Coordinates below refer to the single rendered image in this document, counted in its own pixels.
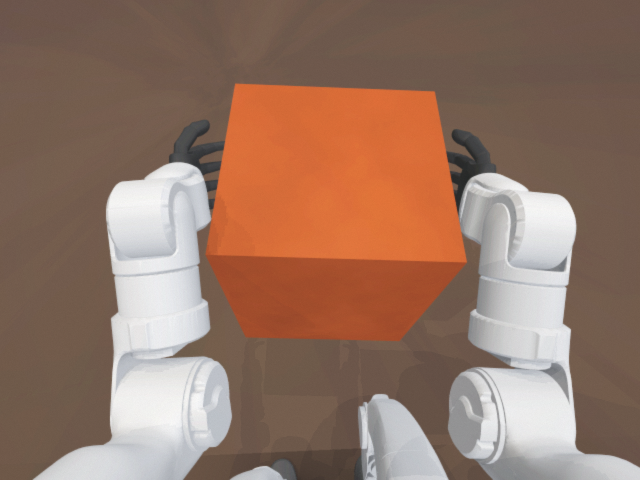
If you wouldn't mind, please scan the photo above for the right robot hand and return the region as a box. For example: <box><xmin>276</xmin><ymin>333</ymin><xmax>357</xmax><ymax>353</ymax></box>
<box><xmin>446</xmin><ymin>129</ymin><xmax>496</xmax><ymax>216</ymax></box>

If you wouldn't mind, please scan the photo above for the left robot upper arm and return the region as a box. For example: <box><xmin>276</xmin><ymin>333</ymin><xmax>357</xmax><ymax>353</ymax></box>
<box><xmin>33</xmin><ymin>356</ymin><xmax>232</xmax><ymax>480</ymax></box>

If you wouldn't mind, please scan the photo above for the right robot upper arm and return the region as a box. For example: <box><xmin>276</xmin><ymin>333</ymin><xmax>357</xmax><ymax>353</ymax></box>
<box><xmin>448</xmin><ymin>367</ymin><xmax>640</xmax><ymax>480</ymax></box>

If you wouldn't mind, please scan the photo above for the left robot hand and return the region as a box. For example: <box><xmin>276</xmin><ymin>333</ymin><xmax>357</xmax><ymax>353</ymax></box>
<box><xmin>169</xmin><ymin>120</ymin><xmax>225</xmax><ymax>209</ymax></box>

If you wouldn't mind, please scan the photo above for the robot right thigh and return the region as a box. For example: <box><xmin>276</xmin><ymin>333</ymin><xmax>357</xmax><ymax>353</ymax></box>
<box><xmin>358</xmin><ymin>399</ymin><xmax>449</xmax><ymax>480</ymax></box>

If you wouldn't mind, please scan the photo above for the right robot forearm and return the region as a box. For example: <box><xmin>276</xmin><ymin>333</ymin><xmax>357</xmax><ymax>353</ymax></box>
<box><xmin>458</xmin><ymin>173</ymin><xmax>576</xmax><ymax>439</ymax></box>

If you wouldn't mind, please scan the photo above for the robot left foot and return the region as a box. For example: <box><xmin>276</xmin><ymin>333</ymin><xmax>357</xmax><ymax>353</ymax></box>
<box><xmin>270</xmin><ymin>459</ymin><xmax>297</xmax><ymax>480</ymax></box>

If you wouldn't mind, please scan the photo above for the carton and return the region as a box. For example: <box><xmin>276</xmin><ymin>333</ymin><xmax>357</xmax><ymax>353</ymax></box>
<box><xmin>205</xmin><ymin>84</ymin><xmax>467</xmax><ymax>341</ymax></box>

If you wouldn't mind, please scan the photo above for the left robot forearm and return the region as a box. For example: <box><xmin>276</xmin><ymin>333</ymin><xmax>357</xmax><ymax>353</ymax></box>
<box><xmin>106</xmin><ymin>162</ymin><xmax>211</xmax><ymax>433</ymax></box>

